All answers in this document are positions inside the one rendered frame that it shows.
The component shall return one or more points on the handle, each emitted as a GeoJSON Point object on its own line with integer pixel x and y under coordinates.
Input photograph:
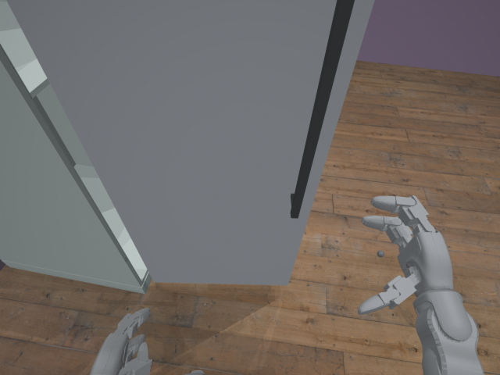
{"type": "Point", "coordinates": [342, 14]}

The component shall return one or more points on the robot right forearm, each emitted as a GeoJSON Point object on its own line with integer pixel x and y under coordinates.
{"type": "Point", "coordinates": [448, 334]}

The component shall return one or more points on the fridge door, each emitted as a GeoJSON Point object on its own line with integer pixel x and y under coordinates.
{"type": "Point", "coordinates": [195, 114]}

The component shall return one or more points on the right robot hand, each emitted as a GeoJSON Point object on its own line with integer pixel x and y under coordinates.
{"type": "Point", "coordinates": [427, 251]}

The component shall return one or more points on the left robot hand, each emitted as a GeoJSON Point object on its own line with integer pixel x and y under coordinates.
{"type": "Point", "coordinates": [115, 354]}

